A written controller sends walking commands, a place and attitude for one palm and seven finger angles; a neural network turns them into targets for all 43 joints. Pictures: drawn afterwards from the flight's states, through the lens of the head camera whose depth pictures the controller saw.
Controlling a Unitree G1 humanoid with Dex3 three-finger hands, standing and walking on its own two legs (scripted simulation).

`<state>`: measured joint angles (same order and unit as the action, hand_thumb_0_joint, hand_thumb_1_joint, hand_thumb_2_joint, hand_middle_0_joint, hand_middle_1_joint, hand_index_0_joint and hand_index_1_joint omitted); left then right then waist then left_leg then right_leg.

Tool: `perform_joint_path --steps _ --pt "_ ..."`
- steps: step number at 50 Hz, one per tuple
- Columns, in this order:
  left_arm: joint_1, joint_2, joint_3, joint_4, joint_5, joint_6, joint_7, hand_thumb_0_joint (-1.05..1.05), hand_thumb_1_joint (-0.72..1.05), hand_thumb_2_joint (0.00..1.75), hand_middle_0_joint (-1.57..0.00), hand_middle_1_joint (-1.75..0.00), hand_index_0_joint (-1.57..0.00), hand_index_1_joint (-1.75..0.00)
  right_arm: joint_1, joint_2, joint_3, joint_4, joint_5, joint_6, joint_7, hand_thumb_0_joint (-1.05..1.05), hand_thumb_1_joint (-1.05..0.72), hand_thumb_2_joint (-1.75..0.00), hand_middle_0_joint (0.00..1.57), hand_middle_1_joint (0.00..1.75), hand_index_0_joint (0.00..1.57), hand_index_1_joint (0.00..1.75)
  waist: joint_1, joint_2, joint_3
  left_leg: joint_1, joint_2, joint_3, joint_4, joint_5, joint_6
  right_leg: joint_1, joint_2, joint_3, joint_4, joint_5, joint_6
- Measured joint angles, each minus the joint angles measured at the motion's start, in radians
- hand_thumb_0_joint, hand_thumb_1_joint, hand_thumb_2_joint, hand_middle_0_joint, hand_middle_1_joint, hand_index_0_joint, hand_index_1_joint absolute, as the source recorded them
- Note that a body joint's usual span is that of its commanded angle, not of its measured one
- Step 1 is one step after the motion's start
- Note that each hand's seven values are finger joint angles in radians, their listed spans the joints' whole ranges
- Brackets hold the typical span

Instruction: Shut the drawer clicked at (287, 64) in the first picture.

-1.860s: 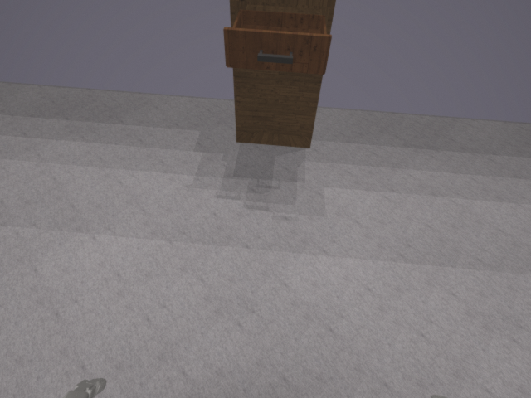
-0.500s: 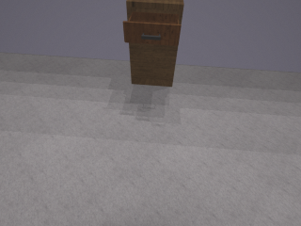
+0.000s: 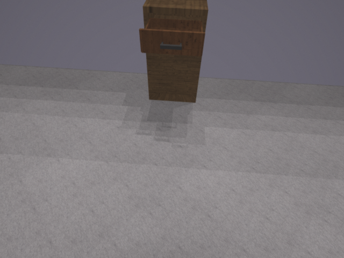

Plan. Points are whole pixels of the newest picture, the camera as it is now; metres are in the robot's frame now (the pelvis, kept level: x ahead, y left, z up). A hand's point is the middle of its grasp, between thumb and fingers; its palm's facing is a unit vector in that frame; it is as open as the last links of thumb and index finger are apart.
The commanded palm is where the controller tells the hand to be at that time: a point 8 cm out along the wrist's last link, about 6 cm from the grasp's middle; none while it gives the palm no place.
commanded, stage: walk to a spot facing it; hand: left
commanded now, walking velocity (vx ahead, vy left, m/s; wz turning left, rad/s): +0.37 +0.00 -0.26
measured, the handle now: (171, 45) +1.28 +0.09 -0.09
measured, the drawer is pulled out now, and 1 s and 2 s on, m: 0.29 0.29 0.29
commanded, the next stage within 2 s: turn to face it in 1.32 s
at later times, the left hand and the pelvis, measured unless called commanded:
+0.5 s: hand out of the picture +0.11 +0.13 -0.17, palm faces -0.02 -0.98 -0.18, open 7.4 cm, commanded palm none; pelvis +0.15 -0.04 +0.00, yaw -6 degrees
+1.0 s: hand (136, 167) +0.46 +0.16 -0.18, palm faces -0.09 -0.98 -0.16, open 7.4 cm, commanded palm none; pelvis +0.40 -0.01 +0.00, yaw -10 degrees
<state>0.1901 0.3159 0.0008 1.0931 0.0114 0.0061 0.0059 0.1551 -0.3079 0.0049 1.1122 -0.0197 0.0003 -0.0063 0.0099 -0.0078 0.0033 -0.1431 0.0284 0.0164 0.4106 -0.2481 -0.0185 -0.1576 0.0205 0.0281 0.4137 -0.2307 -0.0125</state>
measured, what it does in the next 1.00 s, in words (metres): walks ahead: left foot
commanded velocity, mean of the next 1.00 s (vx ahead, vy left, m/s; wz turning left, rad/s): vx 0.38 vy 0.00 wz -0.13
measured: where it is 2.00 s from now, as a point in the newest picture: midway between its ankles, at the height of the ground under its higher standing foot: (196, 186)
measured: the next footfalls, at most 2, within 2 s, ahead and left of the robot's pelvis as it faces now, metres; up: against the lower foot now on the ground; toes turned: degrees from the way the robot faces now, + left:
left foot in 0.76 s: +0.45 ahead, +0.05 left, +0.00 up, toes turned +0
right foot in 1.32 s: +0.67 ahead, -0.21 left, +0.00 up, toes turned -23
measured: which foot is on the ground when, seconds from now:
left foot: down 0.00-0.30, up 0.32-0.74, down 0.76-1.00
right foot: down 0.00-0.76, up 0.78-1.00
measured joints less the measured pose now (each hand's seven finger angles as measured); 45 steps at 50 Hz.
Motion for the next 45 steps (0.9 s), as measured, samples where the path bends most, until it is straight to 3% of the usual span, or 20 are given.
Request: perform_joint_path --steps 4,8,11,14,15,18,20,22,29,35,37,38,40,42,45 --pt "0.07 -0.037 0.006 -0.002 0.005 0.011 -0.014 0.01 0.9 0.89 -0.2 -0.3 -0.2 -0.3 0.064 0.037 -0.003 -0.003 -0.006 0.003 0.007 0.01 -0.91 -0.9 0.2 0.29 0.2 0.3 0.004 -0.003 -0.028 -0.012 0.007 0.016 0.069 -0.097 0.009 -0.017 0.009 0.016 0.063 -0.075 -0.01" --pt "0.137 -0.073 0.014 0.001 0.005 0.007 -0.024 0.01 0.9 0.89 -0.2 -0.3 -0.2 -0.3 0.128 0.079 -0.01 -0.007 -0.005 -0.015 0.005 0.01 -0.91 -0.9 0.2 0.29 0.2 0.3 0.003 -0.02 -0.018 -0.006 0.006 0.046 0.112 -0.105 0.005 -0.058 0.003 0.028 0.182 -0.131 -0.028" --pt "0.166 -0.1 0.019 0.01 0.006 0.012 -0.028 0.01 0.9 0.89 -0.2 -0.3 -0.2 -0.3 0.178 0.106 -0.021 -0.006 -0.004 -0.031 0.003 0.01 -0.91 -0.9 0.2 0.29 0.2 0.3 -0.006 -0.026 -0.005 0.035 0.011 0.082 0.101 -0.145 -0.002 -0.123 -0.016 -0.024 0.315 -0.215 -0.026" --pt "0.159 -0.127 0.025 0.0 0.007 -0.001 -0.035 0.01 0.9 0.89 -0.2 -0.3 -0.2 -0.3 0.227 0.118 -0.026 0.009 -0.005 -0.038 -0.002 0.01 -0.91 -0.9 0.2 0.29 0.2 0.3 -0.022 -0.002 0.023 0.068 0.032 0.089 0.103 -0.172 -0.022 -0.144 -0.028 -0.083 0.265 -0.189 -0.025" --pt "0.153 -0.134 0.028 -0.009 0.008 -0.016 -0.036 0.01 0.9 0.89 -0.2 -0.3 -0.2 -0.3 0.244 0.12 -0.027 0.018 -0.003 -0.036 -0.002 0.01 -0.91 -0.9 0.2 0.29 0.2 0.3 -0.024 0.014 0.032 0.057 0.048 0.081 0.149 -0.198 -0.018 -0.13 -0.022 -0.103 0.239 -0.123 -0.031" --pt "0.153 -0.144 0.038 -0.028 0.001 -0.069 -0.019 0.01 0.9 0.89 -0.2 -0.3 -0.2 -0.3 0.261 0.138 -0.027 0.062 0.003 -0.009 0.003 0.01 -0.91 -0.9 0.2 0.29 0.2 0.3 -0.007 0.02 0.037 -0.08 0.051 0.046 0.502 -0.243 0.019 -0.087 -0.007 -0.131 0.233 -0.153 -0.056" --pt "0.174 -0.148 0.04 -0.031 0.0 -0.083 -0.005 0.01 0.9 0.89 -0.2 -0.3 -0.2 -0.3 0.244 0.147 -0.032 0.069 0.002 -0.003 0.006 0.01 -0.91 -0.9 0.2 0.29 0.2 0.3 0.012 0.002 0.031 -0.178 0.044 0.052 0.678 -0.195 0.027 -0.033 -0.002 -0.121 0.168 -0.156 -0.063" --pt "0.201 -0.159 0.037 -0.021 0.003 -0.086 0.005 0.0 0.9 0.89 -0.2 -0.3 -0.2 -0.3 0.207 0.146 -0.04 0.052 -0.001 -0.007 0.007 0.01 -0.91 -0.9 0.2 0.29 0.2 0.3 0.018 -0.009 0.026 -0.269 0.051 0.063 0.745 -0.135 0.022 0.02 0.003 -0.106 0.087 -0.131 -0.061" --pt "0.278 -0.211 0.017 0.039 0.009 -0.086 0.012 0.0 0.9 0.89 -0.2 -0.3 -0.2 -0.3 0.036 0.137 -0.062 -0.06 0.001 -0.021 0.02 0.01 -0.91 -0.9 0.2 0.29 0.2 0.3 0.005 0.006 0.032 -0.488 0.086 0.069 0.617 0.056 0.002 0.177 0.022 -0.072 -0.113 -0.103 -0.053" --pt "0.303 -0.21 0.022 0.061 0.009 -0.089 0.022 0.0 0.9 0.89 -0.2 -0.3 -0.2 -0.3 -0.073 0.151 -0.049 -0.109 0.008 -0.035 0.029 0.01 -0.91 -0.9 0.2 0.29 0.2 0.3 0.039 0.0 0.061 -0.445 0.051 0.107 0.322 0.092 0.037 0.301 0.019 -0.063 -0.157 -0.177 -0.025" --pt "0.316 -0.204 0.027 0.071 0.008 -0.087 0.023 0.0 0.9 0.89 -0.2 -0.3 -0.2 -0.3 -0.086 0.157 -0.043 -0.122 0.004 -0.052 0.026 0.01 -0.91 -0.9 0.2 0.29 0.2 0.3 0.039 -0.008 0.064 -0.367 0.016 0.123 0.229 0.097 0.065 0.302 0.007 -0.062 -0.058 -0.243 -0.015" --pt "0.323 -0.203 0.029 0.077 0.005 -0.084 0.021 0.01 0.9 0.89 -0.2 -0.3 -0.2 -0.3 -0.085 0.159 -0.04 -0.128 -0.002 -0.064 0.023 0.01 -0.91 -0.9 0.2 0.29 0.2 0.3 0.031 -0.005 0.059 -0.332 0.009 0.12 0.21 0.105 0.087 0.267 0.005 -0.067 0.067 -0.276 -0.014" --pt "0.297 -0.189 0.036 0.08 -0.004 -0.066 0.015 0.01 0.9 0.89 -0.2 -0.3 -0.2 -0.3 -0.076 0.168 -0.04 -0.133 -0.006 -0.079 0.014 0.0 -0.91 -0.9 0.2 0.29 0.2 0.3 0.024 -0.022 0.065 -0.319 -0.001 0.136 0.278 0.036 0.111 0.11 -0.005 -0.042 0.479 -0.287 -0.024" --pt "0.257 -0.174 0.044 0.067 -0.005 -0.055 0.013 0.01 0.9 0.89 -0.2 -0.3 -0.2 -0.3 -0.048 0.174 -0.039 -0.123 -0.001 -0.079 0.007 0.0 -0.91 -0.9 0.2 0.29 0.2 0.3 0.026 -0.033 0.061 -0.26 -0.008 0.156 0.259 -0.007 0.114 -0.046 -0.016 -0.031 0.773 -0.228 -0.032" --pt "0.186 -0.154 0.056 0.021 0.009 -0.046 0.003 0.01 0.91 0.89 -0.19 -0.3 -0.19 -0.3 0.018 0.178 -0.049 -0.095 0.004 -0.082 -0.01 0.0 -0.92 -0.9 0.2 0.29 0.2 0.3 0.023 -0.034 0.048 -0.162 -0.02 0.169 0.16 -0.001 0.106 -0.238 -0.059 -0.048 0.89 -0.125 -0.022"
